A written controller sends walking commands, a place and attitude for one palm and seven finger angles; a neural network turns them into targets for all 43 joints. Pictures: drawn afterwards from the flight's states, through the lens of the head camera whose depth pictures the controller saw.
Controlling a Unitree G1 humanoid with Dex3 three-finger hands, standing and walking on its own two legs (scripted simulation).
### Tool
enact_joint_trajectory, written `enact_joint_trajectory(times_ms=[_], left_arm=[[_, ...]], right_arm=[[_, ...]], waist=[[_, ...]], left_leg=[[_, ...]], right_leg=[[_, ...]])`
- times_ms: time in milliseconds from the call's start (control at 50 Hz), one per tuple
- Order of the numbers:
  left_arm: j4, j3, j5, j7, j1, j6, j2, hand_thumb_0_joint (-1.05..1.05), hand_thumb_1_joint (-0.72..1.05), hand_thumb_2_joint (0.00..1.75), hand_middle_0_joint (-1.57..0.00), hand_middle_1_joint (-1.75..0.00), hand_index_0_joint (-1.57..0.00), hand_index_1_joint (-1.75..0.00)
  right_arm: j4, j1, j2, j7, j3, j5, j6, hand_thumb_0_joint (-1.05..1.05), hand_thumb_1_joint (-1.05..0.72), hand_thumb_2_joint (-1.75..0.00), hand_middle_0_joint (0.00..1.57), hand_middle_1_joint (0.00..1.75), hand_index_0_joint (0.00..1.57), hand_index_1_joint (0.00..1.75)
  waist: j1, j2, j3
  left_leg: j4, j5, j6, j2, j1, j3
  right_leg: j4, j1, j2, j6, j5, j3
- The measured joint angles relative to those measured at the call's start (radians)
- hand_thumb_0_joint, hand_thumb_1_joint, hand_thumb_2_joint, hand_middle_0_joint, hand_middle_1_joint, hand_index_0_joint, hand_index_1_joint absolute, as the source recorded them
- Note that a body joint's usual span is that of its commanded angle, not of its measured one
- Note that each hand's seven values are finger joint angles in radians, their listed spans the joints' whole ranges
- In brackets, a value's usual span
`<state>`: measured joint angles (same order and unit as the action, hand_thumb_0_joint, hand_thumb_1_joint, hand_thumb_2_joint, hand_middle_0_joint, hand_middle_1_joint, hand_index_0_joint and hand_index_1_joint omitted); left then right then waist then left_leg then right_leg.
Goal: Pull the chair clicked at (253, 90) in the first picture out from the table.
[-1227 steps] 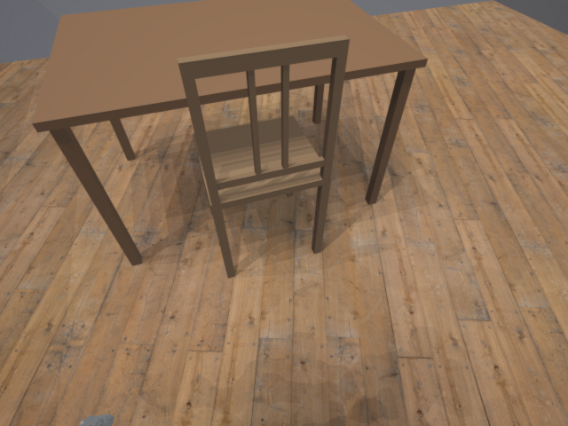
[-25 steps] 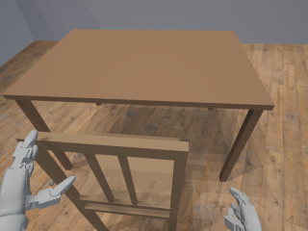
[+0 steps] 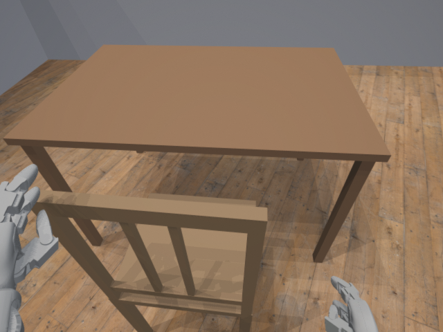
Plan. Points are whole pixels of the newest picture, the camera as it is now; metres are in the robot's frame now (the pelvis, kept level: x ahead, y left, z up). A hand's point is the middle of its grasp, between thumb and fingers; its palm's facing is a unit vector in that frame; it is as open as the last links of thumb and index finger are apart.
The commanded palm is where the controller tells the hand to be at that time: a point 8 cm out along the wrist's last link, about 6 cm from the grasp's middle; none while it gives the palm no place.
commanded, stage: draw the hand back to the body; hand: left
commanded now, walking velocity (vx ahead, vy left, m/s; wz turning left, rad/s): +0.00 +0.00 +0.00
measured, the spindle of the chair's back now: (144, 259) +0.28 +0.21 -0.08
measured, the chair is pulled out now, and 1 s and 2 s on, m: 0.20 0.20 0.20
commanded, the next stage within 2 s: step back with the hand held close in 0.08 s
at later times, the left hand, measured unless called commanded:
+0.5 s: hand (49, 253) +0.17 +0.26 +0.15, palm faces +0.35 -0.80 -0.48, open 7.4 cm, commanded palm +0.12 +0.31 +0.18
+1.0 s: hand (14, 279) +0.13 +0.27 +0.16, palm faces +0.40 -0.77 -0.50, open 7.4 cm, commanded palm +0.07 +0.31 +0.18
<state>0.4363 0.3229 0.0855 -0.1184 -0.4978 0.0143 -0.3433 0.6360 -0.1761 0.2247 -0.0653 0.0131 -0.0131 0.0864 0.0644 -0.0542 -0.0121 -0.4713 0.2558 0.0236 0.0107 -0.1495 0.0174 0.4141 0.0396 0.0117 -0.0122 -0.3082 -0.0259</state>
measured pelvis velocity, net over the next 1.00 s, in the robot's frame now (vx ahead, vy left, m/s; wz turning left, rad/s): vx -0.07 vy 0.01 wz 0.00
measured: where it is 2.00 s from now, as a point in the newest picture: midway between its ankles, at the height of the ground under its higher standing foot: outside the picture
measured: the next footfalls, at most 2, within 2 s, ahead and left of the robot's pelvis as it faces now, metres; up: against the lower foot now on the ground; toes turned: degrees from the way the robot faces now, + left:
right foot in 1.42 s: -0.09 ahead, -0.11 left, +0.00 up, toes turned -1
left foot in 1.64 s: -0.09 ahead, +0.14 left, +0.00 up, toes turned +2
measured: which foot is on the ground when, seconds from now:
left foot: down 0.00-1.00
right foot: down 0.00-1.00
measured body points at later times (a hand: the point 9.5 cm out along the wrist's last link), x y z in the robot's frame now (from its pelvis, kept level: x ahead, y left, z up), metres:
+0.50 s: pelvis -0.03 +0.01 +0.00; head -0.01 -0.01 +0.45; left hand +0.15 +0.30 +0.17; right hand +0.16 -0.23 -0.09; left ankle +0.00 +0.10 -0.74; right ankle -0.05 -0.11 -0.74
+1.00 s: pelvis -0.07 +0.01 -0.01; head -0.05 +0.00 +0.44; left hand +0.10 +0.31 +0.19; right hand +0.11 -0.23 -0.09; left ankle +0.00 +0.10 -0.74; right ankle -0.05 -0.11 -0.74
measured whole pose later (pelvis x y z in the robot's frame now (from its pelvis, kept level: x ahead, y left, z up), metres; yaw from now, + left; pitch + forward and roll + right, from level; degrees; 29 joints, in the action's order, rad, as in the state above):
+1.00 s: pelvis -0.07 +0.01 -0.01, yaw +0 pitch +1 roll -2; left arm 0.55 0.42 0.07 -0.15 -0.57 0.13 -0.42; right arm 0.56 -0.17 0.24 -0.10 -0.01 -0.02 0.07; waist 0.01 -0.05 -0.03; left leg -0.57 0.18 0.04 0.00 -0.41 0.02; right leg 0.56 0.32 0.01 0.00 -0.25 -0.03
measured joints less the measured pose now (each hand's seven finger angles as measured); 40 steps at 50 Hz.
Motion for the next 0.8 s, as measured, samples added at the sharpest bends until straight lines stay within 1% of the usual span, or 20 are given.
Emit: enact_joint_trajectory(times_ms=[100, 240, 300, 360, 420, 500, 620, 720, 800], left_arm=[[0.007, 0.008, 0.001, -0.002, -0.014, 0.014, -0.011, 0.02, 0.88, 0.9, -0.21, -0.3, -0.21, -0.3], [-0.015, 0.016, 0.005, -0.002, 0.01, 0.032, -0.006, 0.02, 0.89, 0.9, -0.21, -0.3, -0.21, -0.3], [-0.021, 0.043, 0.002, 0.002, 0.028, 0.067, -0.018, 0.02, 0.89, 0.9, -0.21, -0.3, -0.21, -0.3], [-0.015, 0.054, -0.001, 0.003, 0.013, 0.087, -0.02, 0.02, 0.89, 0.9, -0.2, -0.3, -0.21, -0.3], [-0.001, 0.042, -0.002, 0.007, -0.025, 0.084, -0.019, 0.02, 0.89, 0.9, -0.2, -0.3, -0.21, -0.3], [0.031, 0.031, -0.005, 0.01, -0.063, 0.075, -0.037, 0.02, 0.89, 0.9, -0.21, -0.3, -0.21, -0.3], [0.064, 0.06, -0.003, -0.003, -0.074, 0.084, -0.066, 0.02, 0.89, 0.9, -0.21, -0.3, -0.21, -0.3], [0.069, 0.072, -0.002, -0.014, -0.068, 0.089, -0.058, 0.02, 0.89, 0.9, -0.21, -0.3, -0.21, -0.3], [0.079, 0.063, -0.002, -0.021, -0.067, 0.092, -0.049, 0.02, 0.89, 0.9, -0.21, -0.3, -0.21, -0.3]], right_arm=[[0.009, -0.009, 0.005, -0.007, -0.009, -0.003, 0.004, 0.01, -0.9, -0.9, 0.2, 0.3, 0.2, 0.3], [0.012, -0.009, 0.01, -0.012, -0.012, -0.009, 0.004, 0.01, -0.9, -0.9, 0.2, 0.3, 0.2, 0.3], [0.001, 0.003, 0.015, -0.014, -0.004, -0.008, -0.011, 0.01, -0.9, -0.9, 0.2, 0.3, 0.2, 0.3], [-0.016, 0.018, 0.016, -0.016, -0.006, -0.006, -0.031, 0.01, -0.9, -0.9, 0.2, 0.3, 0.2, 0.3], [-0.036, 0.024, 0.014, -0.022, -0.011, -0.006, -0.047, 0.01, -0.9, -0.9, 0.2, 0.3, 0.2, 0.3], [-0.053, 0.024, 0.01, -0.03, -0.017, -0.006, -0.056, 0.01, -0.9, -0.9, 0.2, 0.3, 0.2, 0.3], [-0.058, 0.021, 0.004, -0.032, -0.018, -0.008, -0.054, 0.01, -0.9, -0.9, 0.2, 0.3, 0.2, 0.3], [-0.056, 0.02, 0.003, -0.029, -0.016, -0.012, -0.047, 0.01, -0.9, -0.9, 0.2, 0.3, 0.2, 0.3], [-0.056, 0.017, 0.008, -0.027, -0.017, -0.013, -0.041, 0.01, -0.9, -0.9, 0.2, 0.3, 0.2, 0.3]], waist=[[-0.003, -0.003, -0.004], [-0.004, -0.014, -0.006], [-0.015, -0.026, -0.006], [-0.029, -0.029, -0.008], [-0.039, -0.027, -0.013], [-0.041, -0.022, -0.021], [-0.037, -0.025, -0.027], [-0.036, -0.032, -0.021], [-0.044, -0.029, -0.015]], left_leg=[[-0.006, 0.0, -0.004, -0.008, 0.001, -0.001], [-0.016, -0.006, -0.006, -0.012, -0.01, -0.008], [-0.047, 0.0, -0.007, -0.022, -0.054, -0.018], [-0.057, -0.004, -0.004, -0.022, -0.089, -0.012], [-0.047, -0.016, 0.004, -0.013, -0.108, 0.002], [-0.042, -0.031, 0.013, -0.002, -0.134, 0.015], [-0.054, -0.047, 0.018, 0.003, -0.176, 0.016], [-0.074, -0.055, 0.017, -0.005, -0.208, 0.01], [-0.099, -0.055, 0.017, -0.009, -0.235, 0.003]], right_leg=[[-0.001, -0.004, 0.008, -0.004, 0.004, -0.001], [0.004, 0.003, 0.013, -0.007, 0.009, -0.008], [0.003, 0.03, 0.023, -0.007, 0.019, -0.017], [0.018, 0.07, 0.022, -0.003, 0.024, -0.011], [0.037, 0.105, 0.011, 0.006, 0.025, 0.002], [0.065, 0.149, -0.002, 0.014, 0.024, 0.013], [0.093, 0.196, -0.007, 0.018, 0.03, 0.011], [0.101, 0.222, 0.0, 0.016, 0.043, 0.005], [0.113, 0.241, 0.005, 0.015, 0.048, -0.002]])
